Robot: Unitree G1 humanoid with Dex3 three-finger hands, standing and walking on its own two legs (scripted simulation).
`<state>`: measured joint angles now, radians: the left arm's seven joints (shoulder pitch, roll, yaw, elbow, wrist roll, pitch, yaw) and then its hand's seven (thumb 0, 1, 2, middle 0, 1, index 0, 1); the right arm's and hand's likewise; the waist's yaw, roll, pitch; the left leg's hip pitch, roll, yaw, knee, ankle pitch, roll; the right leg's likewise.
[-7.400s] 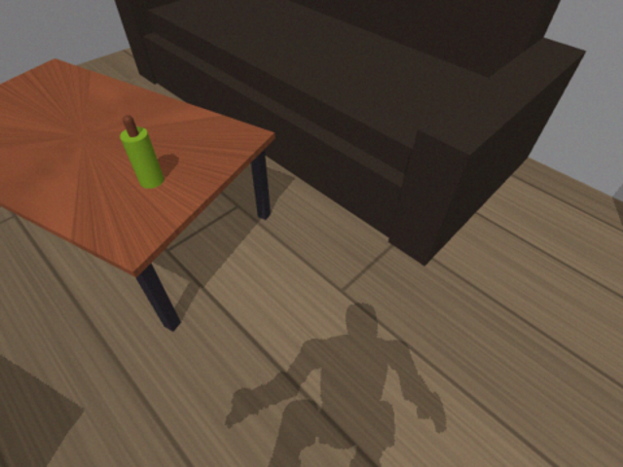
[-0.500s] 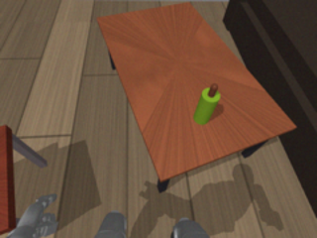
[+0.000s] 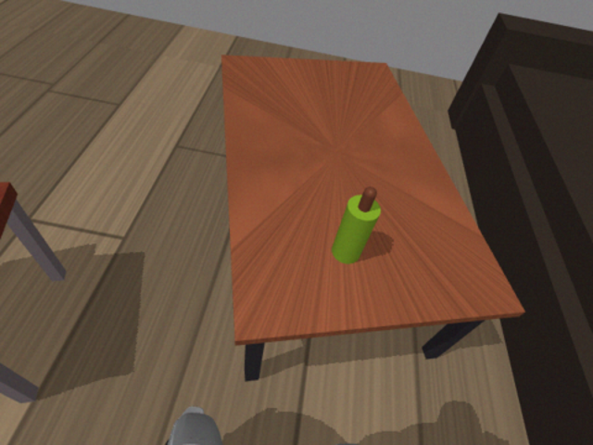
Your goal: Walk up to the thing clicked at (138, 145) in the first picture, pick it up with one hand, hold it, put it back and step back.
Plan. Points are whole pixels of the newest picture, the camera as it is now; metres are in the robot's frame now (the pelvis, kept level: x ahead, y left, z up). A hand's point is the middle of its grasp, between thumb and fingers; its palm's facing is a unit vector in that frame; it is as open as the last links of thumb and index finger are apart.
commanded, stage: walk up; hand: right
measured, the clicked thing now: (357, 223) +0.61 -0.16 -0.18
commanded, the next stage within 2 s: none
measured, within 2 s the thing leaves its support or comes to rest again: neither
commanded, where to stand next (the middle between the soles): +0.07 -0.02 m, yaw +7 degrees
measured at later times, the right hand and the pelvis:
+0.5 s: hand (483, 438) +0.17 -0.29 -0.12, palm faces -0.29 +0.91 -0.28, open 7.4 cm; pelvis -0.01 -0.08 +0.04, yaw +11 degrees
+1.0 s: hand out of the picture +0.15 -0.27 -0.11, palm faces -0.18 +0.91 -0.36, open 7.4 cm; pelvis +0.00 -0.03 +0.03, yaw +10 degrees
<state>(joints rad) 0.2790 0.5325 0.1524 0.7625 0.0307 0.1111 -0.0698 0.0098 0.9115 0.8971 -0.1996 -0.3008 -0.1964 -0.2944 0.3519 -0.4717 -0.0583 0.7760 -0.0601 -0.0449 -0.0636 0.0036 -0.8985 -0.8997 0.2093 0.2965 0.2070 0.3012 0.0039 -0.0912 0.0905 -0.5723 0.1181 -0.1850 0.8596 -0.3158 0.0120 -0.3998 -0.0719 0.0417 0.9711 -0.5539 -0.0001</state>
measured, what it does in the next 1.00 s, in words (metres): steps on the spot: left foot, then right foot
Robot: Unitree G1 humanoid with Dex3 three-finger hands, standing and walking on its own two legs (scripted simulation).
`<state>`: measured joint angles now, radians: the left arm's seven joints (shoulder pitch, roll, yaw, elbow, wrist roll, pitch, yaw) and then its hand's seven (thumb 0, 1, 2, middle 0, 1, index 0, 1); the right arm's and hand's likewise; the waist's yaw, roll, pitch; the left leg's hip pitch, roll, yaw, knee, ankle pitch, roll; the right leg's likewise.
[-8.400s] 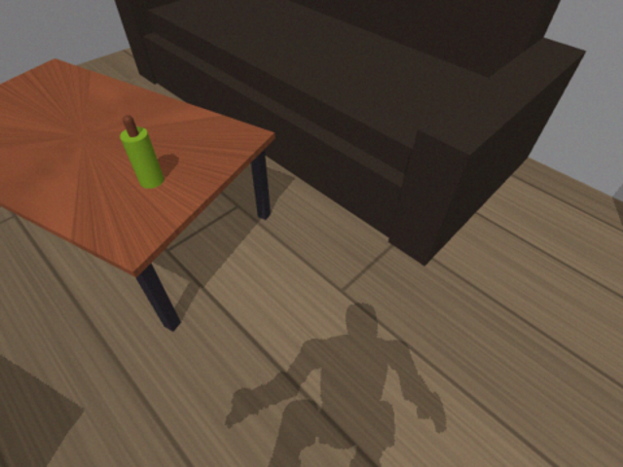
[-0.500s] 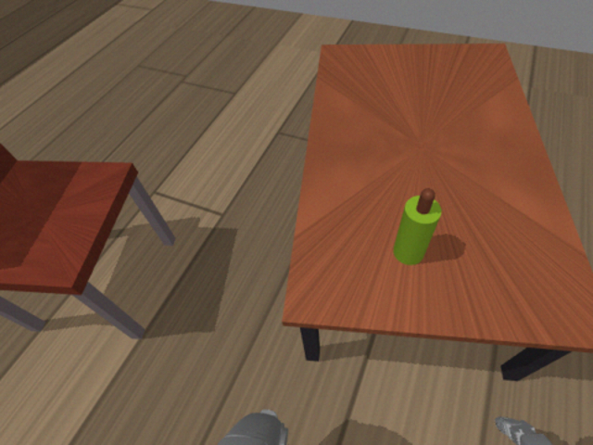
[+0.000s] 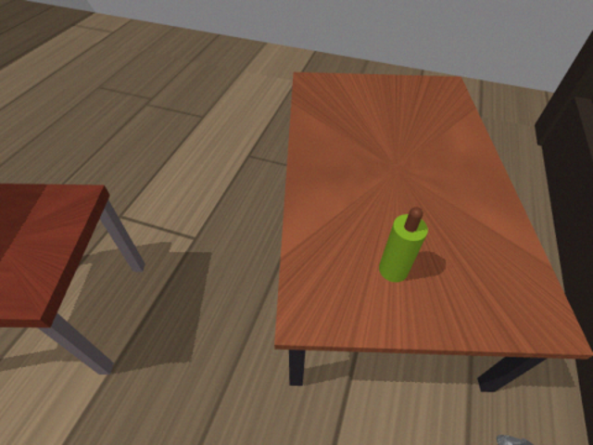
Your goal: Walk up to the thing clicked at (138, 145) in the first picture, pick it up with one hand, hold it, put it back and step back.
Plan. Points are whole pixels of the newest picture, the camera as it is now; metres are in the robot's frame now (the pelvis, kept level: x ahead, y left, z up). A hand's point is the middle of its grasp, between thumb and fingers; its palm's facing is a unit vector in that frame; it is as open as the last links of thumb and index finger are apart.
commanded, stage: walk up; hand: right
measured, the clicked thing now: (404, 242) +0.57 -0.24 -0.21
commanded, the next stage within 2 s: stand in 1.12 s
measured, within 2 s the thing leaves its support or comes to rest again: neither
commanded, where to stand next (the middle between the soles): +0.07 -0.01 m, yaw -3 degrees
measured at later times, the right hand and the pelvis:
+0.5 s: hand out of the picture +0.09 -0.25 -0.13, palm faces +0.05 +0.94 -0.33, open 7.4 cm; pelvis +0.01 +0.01 +0.02, yaw -3 degrees
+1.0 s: hand out of the picture +0.09 -0.25 -0.13, palm faces +0.05 +0.95 -0.31, open 7.4 cm; pelvis +0.01 +0.01 +0.03, yaw -4 degrees
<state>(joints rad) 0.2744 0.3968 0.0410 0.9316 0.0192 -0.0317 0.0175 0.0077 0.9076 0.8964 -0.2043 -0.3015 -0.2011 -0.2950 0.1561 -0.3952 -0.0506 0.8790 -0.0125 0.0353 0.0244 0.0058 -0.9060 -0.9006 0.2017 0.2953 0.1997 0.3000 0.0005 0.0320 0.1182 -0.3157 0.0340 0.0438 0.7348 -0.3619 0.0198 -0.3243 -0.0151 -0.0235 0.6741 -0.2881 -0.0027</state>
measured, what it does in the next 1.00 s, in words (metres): stands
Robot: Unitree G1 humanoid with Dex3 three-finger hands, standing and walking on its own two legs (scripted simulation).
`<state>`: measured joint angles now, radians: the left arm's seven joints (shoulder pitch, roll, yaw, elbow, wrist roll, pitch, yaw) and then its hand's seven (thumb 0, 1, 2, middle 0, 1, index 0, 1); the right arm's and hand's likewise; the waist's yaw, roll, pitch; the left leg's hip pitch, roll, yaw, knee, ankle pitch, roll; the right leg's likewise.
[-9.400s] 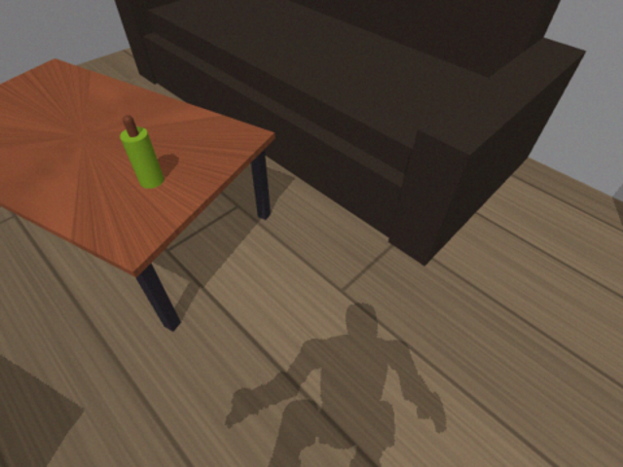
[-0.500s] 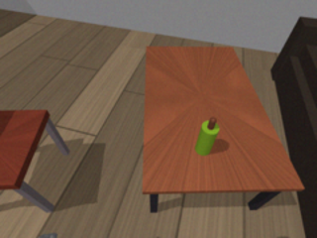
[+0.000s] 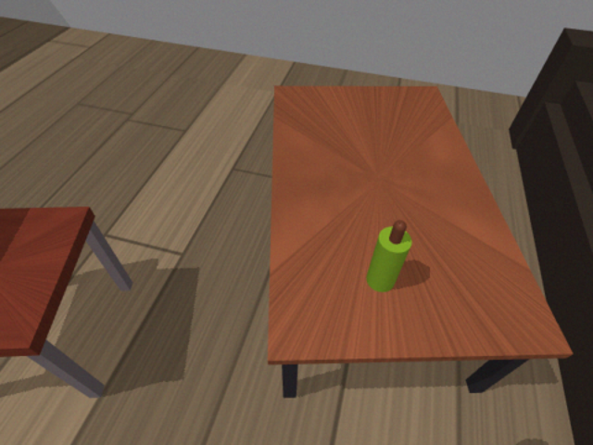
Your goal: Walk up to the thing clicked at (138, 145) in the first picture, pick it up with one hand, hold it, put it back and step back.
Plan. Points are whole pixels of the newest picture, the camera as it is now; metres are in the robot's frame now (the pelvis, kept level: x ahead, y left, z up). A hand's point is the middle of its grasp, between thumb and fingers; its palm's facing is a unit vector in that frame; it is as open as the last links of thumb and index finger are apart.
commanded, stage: walk up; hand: right
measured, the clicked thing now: (389, 254) +0.57 -0.21 -0.24
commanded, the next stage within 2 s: stand in 0.12 s
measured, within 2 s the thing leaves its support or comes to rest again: neither
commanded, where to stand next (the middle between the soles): +0.06 -0.01 m, yaw +1 degrees
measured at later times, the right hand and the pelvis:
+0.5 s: hand out of the picture +0.10 -0.26 -0.15, palm faces -0.02 +0.95 -0.32, open 7.4 cm; pelvis +0.02 -0.01 +0.00, yaw +1 degrees
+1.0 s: hand out of the picture +0.12 -0.26 -0.15, palm faces -0.04 +0.94 -0.33, open 7.4 cm; pelvis +0.03 -0.01 +0.00, yaw +2 degrees
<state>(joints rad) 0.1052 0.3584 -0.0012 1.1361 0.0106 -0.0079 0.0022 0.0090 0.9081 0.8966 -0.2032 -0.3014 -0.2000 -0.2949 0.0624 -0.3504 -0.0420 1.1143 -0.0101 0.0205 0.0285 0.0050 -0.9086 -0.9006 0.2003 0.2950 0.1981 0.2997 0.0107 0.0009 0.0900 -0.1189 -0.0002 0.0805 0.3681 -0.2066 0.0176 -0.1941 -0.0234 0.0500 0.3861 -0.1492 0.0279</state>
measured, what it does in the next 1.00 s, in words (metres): stands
